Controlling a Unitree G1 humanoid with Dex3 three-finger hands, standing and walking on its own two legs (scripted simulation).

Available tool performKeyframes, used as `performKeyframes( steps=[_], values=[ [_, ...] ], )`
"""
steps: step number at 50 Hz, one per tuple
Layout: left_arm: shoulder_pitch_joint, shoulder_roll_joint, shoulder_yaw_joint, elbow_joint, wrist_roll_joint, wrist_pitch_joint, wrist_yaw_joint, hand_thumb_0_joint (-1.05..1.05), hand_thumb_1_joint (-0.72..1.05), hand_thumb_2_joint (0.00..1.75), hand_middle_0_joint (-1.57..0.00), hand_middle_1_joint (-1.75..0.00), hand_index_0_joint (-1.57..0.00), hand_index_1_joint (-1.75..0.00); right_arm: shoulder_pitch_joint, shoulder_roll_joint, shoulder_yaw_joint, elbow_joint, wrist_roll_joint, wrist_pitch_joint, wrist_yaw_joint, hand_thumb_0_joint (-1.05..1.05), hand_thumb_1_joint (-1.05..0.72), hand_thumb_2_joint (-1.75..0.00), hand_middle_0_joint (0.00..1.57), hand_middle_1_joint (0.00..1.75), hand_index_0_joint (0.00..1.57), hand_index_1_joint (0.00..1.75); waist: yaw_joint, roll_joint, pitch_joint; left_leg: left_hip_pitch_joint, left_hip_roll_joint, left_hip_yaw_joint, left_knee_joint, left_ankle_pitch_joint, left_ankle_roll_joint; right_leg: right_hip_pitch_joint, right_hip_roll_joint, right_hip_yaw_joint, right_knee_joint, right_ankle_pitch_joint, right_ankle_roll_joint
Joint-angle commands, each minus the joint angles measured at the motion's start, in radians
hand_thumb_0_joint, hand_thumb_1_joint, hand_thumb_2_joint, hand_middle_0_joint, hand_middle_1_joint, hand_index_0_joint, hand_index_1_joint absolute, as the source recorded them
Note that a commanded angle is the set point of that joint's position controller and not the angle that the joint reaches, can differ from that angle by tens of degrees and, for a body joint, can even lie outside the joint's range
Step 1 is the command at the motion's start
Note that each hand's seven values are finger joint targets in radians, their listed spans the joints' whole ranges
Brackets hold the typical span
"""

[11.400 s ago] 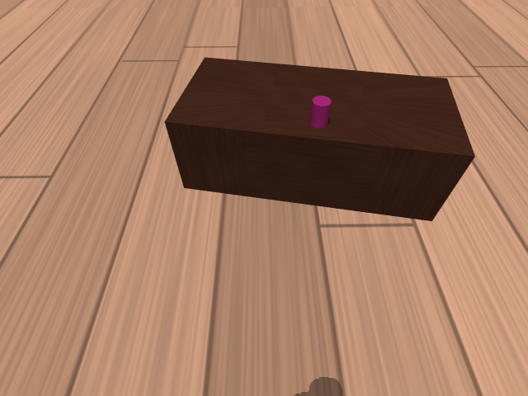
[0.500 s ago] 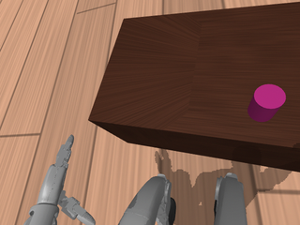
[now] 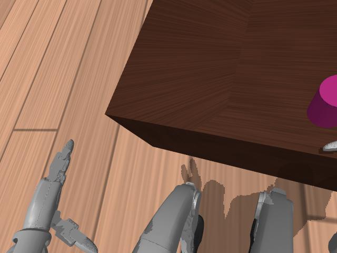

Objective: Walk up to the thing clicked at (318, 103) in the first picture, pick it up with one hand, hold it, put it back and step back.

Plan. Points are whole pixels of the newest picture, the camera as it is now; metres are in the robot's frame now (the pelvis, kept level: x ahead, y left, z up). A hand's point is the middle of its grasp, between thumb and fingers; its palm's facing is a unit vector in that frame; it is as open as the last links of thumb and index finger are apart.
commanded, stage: close in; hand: right
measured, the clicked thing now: (332, 103) +0.48 -0.25 -0.08
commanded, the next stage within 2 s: rest palm in 0.14 s
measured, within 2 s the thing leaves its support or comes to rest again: leaves its support in 1.80 s
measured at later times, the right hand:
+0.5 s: hand (331, 110) +0.45 -0.24 -0.05, palm faces +0.29 +0.96 +0.03, open 17.6 cm
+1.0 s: hand (334, 101) +0.47 -0.24 -0.05, palm faces +0.30 +0.95 +0.01, open 14.5 cm
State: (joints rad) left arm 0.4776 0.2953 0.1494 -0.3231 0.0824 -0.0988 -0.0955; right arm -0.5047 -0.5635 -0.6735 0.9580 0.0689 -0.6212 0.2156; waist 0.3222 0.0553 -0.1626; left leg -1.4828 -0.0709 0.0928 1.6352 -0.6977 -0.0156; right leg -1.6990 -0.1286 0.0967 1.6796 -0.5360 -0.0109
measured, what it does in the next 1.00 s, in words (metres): stands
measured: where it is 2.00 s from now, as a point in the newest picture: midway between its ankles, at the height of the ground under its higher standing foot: (222, 250)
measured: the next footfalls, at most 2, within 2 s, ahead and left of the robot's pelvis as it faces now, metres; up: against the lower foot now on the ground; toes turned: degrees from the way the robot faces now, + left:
none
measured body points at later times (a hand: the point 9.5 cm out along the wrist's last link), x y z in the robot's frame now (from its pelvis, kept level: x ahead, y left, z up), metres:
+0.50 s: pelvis +0.00 +0.01 +0.01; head +0.17 -0.09 +0.41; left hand +0.19 +0.26 +0.13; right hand +0.43 -0.29 -0.05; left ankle +0.04 +0.14 -0.52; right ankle +0.09 -0.12 -0.52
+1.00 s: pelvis +0.00 +0.01 +0.00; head +0.18 -0.09 +0.40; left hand +0.19 +0.27 +0.12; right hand +0.45 -0.29 -0.05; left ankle +0.04 +0.14 -0.52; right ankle +0.09 -0.12 -0.52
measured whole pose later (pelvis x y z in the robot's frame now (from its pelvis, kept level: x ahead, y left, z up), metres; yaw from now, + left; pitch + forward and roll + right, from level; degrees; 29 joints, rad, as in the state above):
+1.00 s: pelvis +0.00 +0.01 +0.00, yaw -1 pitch +31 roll +8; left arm 0.47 0.31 0.17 -0.38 0.09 -0.06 -0.11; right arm -0.58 -0.52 -0.61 1.02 0.00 -0.63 0.05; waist 0.33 0.04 -0.17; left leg -1.49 -0.07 0.09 1.64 -0.70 0.00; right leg -1.69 -0.13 0.09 1.66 -0.53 0.00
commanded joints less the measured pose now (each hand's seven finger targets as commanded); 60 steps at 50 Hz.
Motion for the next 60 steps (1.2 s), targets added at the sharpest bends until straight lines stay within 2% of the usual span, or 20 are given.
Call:
performKeyframes(
  steps=[1, 3, 7, 9, 12, 15, 19, 21, 23, 28, 31, 33, 36, 39, 44, 47, 49, 52, 55, 60],
  values=[
    [0.05, 0.227, 0.2, -0.171, -0.021, -0.043, 0.036, 0.0, -0.53, 0.04, -0.05, -0.05, -0.05, -0.05, -0.224, -0.164, 0.014, -0.178, 0.015, -0.057, -0.046, 0.0, 0.61, -0.05, 0.03, 0.06, 0.03, 0.06, -0.049, -0.364, -0.476, 0.019, -0.018, 0.001, -0.217, 0.206, 0.052, 0.688, 0.021, 0.042, -0.229, 0.108, 0.008],
    [0.05, 0.196, 0.173, -0.188, -0.021, -0.04, 0.033, 0.0, -0.53, 0.04, -0.05, -0.05, -0.05, -0.05, -0.216, -0.157, 0.019, -0.166, 0.004, -0.064, -0.069, 0.0, 0.61, -0.05, 0.03, 0.06, 0.03, 0.06, -0.054, -0.319, -0.469, 0.053, -0.023, -0.009, -0.234, 0.211, 0.048, 0.651, 0.028, 0.023, -0.215, 0.106, -0.001],
    [0.056, 0.216, 0.204, -0.177, -0.017, -0.038, 0.039, 0.0, -0.52, 0.03, -0.05, -0.05, -0.05, -0.05, -0.263, -0.151, 0.033, -0.166, -0.008, -0.092, -0.089, 0.0, 0.6, -0.05, 0.02, 0.06, 0.03, 0.06, -0.022, -0.323, -0.462, 0.056, -0.02, -0.02, -0.232, 0.231, 0.045, 0.652, 0.03, 0.017, -0.197, 0.127, -0.002],
    [0.06, 0.193, 0.189, -0.181, -0.018, -0.038, 0.035, 0.0, -0.52, 0.03, -0.04, -0.05, -0.05, -0.05, -0.265, -0.108, 0.06, -0.146, -0.014, -0.098, -0.093, 0.0, 0.6, -0.06, 0.02, 0.06, 0.03, 0.06, -0.014, -0.325, -0.447, 0.038, -0.02, -0.014, -0.228, 0.223, 0.046, 0.656, 0.031, 0.02, -0.203, 0.123, 0.0],
    [0.046, 0.193, 0.179, -0.2, -0.016, -0.034, 0.034, 0.0, -0.52, 0.03, -0.04, -0.05, -0.05, -0.04, -0.273, -0.137, 0.051, -0.173, -0.024, -0.112, -0.103, 0.0, 0.59, -0.06, 0.02, 0.06, 0.03, 0.06, -0.043, -0.364, -0.468, 0.044, -0.019, -0.02, -0.226, 0.21, 0.049, 0.675, 0.033, 0.015, -0.22, 0.119, 0.005],
    [0.056, 0.198, 0.181, -0.244, -0.01, -0.035, 0.03, 0.0, -0.59, 0.08, -0.04, -0.04, -0.03, -0.06, -0.279, -0.105, 0.068, -0.151, -0.032, -0.107, -0.111, 0.0, 0.57, -0.07, 0.04, 0.06, 0.04, 0.06, -0.015, -0.33, -0.483, 0.08, -0.02, -0.025, -0.243, 0.223, 0.044, 0.669, 0.035, 0.011, -0.209, 0.116, 0.0],
    [0.057, 0.213, 0.205, -0.246, -0.011, -0.034, 0.028, 0.0, -0.6, 0.09, -0.04, -0.04, -0.02, -0.06, -0.283, -0.118, 0.069, -0.182, -0.04, -0.104, -0.128, 0.0, 0.59, -0.04, 0.06, 0.05, 0.06, 0.05, -0.025, -0.371, -0.506, 0.068, -0.021, -0.028, -0.239, 0.238, 0.043, 0.709, 0.033, 0.009, -0.214, 0.155, 0.003],
    [0.063, 0.193, 0.194, -0.219, -0.009, -0.034, 0.021, 0.0, -0.6, 0.09, -0.04, -0.04, -0.02, -0.06, -0.256, -0.066, 0.087, -0.151, -0.035, -0.099, -0.134, 0.0, 0.61, 0.0, 0.07, 0.04, 0.07, 0.04, -0.027, -0.353, -0.474, 0.068, -0.022, -0.029, -0.245, 0.245, 0.04, 0.682, 0.034, 0.006, -0.207, 0.155, -0.001],
    [0.06, 0.182, 0.187, -0.172, -0.008, -0.031, 0.018, 0.0, -0.6, 0.09, -0.04, -0.04, -0.02, -0.06, -0.27, -0.102, 0.063, -0.169, -0.039, -0.106, -0.148, 0.0, 0.61, 0.0, 0.09, 0.02, 0.09, 0.02, -0.039, -0.358, -0.472, 0.061, -0.023, -0.033, -0.233, 0.257, 0.039, 0.667, 0.033, 0.004, -0.198, 0.169, -0.002],
    [0.04, 0.17, 0.16, -0.198, -0.002, -0.026, 0.015, 0.0, -0.55, 0.05, -0.04, -0.05, -0.04, -0.05, -0.338, -0.115, 0.071, -0.163, -0.057, -0.121, -0.158, 0.0, 0.61, 0.0, 0.31, 0.14, 0.31, 0.15, -0.022, -0.341, -0.47, 0.057, -0.023, -0.029, -0.227, 0.241, 0.04, 0.649, 0.034, 0.014, -0.2, 0.141, -0.002],
    [0.015, 0.22, 0.189, -0.268, 0.004, -0.026, 0.023, 0.0, -0.55, 0.05, -0.04, -0.05, -0.04, -0.05, -0.378, -0.146, 0.063, -0.18, -0.066, -0.122, -0.158, 0.0, 0.61, 0.0, 0.32, 0.16, 0.32, 0.16, -0.002, -0.336, -0.54, 0.087, -0.022, -0.035, -0.237, 0.25, 0.037, 0.687, 0.033, 0.018, -0.193, 0.144, -0.004],
    [0.054, 0.205, 0.19, -0.21, 0.001, -0.021, 0.022, 0.0, -0.55, 0.06, -0.04, -0.05, -0.04, -0.05, -0.359, -0.089, 0.101, -0.115, -0.064, -0.102, -0.147, 0.0, 0.61, -0.04, 0.36, 0.2, 0.37, 0.2, 0.014, -0.356, -0.505, 0.062, -0.022, -0.029, -0.235, 0.257, 0.038, 0.688, 0.034, 0.017, -0.196, 0.161, -0.004],
    [0.051, 0.201, 0.179, -0.209, -0.001, -0.021, 0.018, 0.0, -0.55, 0.06, -0.04, -0.05, -0.04, -0.05, -0.342, -0.129, 0.07, -0.109, -0.065, -0.09, -0.151, 0.0, 0.6, -0.07, 0.44, 0.25, 0.44, 0.26, -0.006, -0.328, -0.519, 0.067, -0.025, -0.03, -0.227, 0.276, 0.035, 0.657, 0.034, 0.019, -0.181, 0.184, -0.009],
    [0.056, 0.189, 0.162, -0.227, -0.002, -0.015, 0.017, 0.0, -0.55, 0.06, -0.04, -0.05, -0.04, -0.05, -0.406, -0.114, 0.095, -0.13, -0.068, -0.089, -0.147, 0.0, 0.58, -0.09, 0.54, 0.31, 0.54, 0.31, 0.008, -0.364, -0.52, 0.049, -0.024, -0.021, -0.221, 0.255, 0.04, 0.68, 0.034, 0.02, -0.196, 0.162, -0.004],
    [0.043, 0.215, 0.189, -0.249, -0.003, -0.013, 0.022, 0.0, -0.55, 0.06, -0.04, -0.05, -0.04, -0.05, -0.362, -0.126, 0.081, -0.092, -0.073, -0.077, -0.155, 0.0, 0.53, -0.2, 0.66, 0.44, 0.67, 0.44, 0.012, -0.333, -0.515, 0.075, -0.024, -0.026, -0.228, 0.274, 0.036, 0.66, 0.035, 0.017, -0.182, 0.167, -0.007],
    [0.063, 0.203, 0.186, -0.203, -0.011, -0.007, 0.018, 0.0, -0.55, 0.06, -0.04, -0.05, -0.04, -0.05, -0.343, -0.126, 0.079, -0.105, -0.066, -0.073, -0.156, 0.0, 0.49, -0.24, 0.78, 0.51, 0.78, 0.51, -0.011, -0.376, -0.501, 0.039, -0.025, -0.016, -0.217, 0.246, 0.043, 0.683, 0.034, 0.015, -0.201, 0.163, 0.002],
    [0.05, 0.23, 0.209, -0.234, -0.011, -0.011, 0.02, 0.0, -0.55, 0.06, -0.04, -0.05, -0.04, -0.05, -0.373, -0.147, 0.071, -0.18, -0.066, -0.077, -0.159, 0.0, 0.46, -0.29, 0.85, 0.58, 0.85, 0.58, -0.006, -0.394, -0.559, 0.054, -0.026, -0.006, -0.213, 0.27, 0.042, 0.74, 0.032, 0.022, -0.206, 0.198, 0.004],
    [0.06, 0.18, 0.168, -0.165, -0.012, -0.006, 0.016, 0.0, -0.54, 0.06, -0.03, -0.05, -0.04, -0.05, -0.338, -0.091, 0.101, -0.116, -0.06, -0.063, -0.159, 0.0, 0.38, -0.36, 0.91, 0.65, 0.92, 0.65, -0.012, -0.386, -0.465, 0.034, -0.025, -0.007, -0.219, 0.257, 0.042, 0.685, 0.032, 0.014, -0.213, 0.173, 0.002],
    [0.03, 0.183, 0.156, -0.199, -0.009, -0.007, 0.022, 0.0, -0.54, 0.05, -0.03, -0.05, -0.04, -0.05, -0.393, -0.144, 0.082, -0.132, -0.073, -0.071, -0.168, 0.0, 0.32, -0.41, 0.95, 0.7, 0.96, 0.7, 0.0, -0.369, -0.477, 0.035, -0.024, -0.013, -0.213, 0.245, 0.043, 0.658, 0.032, 0.02, -0.206, 0.148, 0.0],
    [0.033, 0.24, 0.207, -0.262, -0.01, -0.005, 0.028, 0.0, -0.54, 0.05, -0.04, -0.05, -0.04, -0.05, -0.37, -0.155, 0.075, -0.097, -0.078, -0.067, -0.163, 0.0, 0.12, -0.62, 1.08, 0.88, 1.09, 0.88, 0.014, -0.368, -0.5, 0.04, -0.025, -0.007, -0.226, 0.219, 0.045, 0.711, 0.028, 0.035, -0.23, 0.125, 0.006]
  ],
)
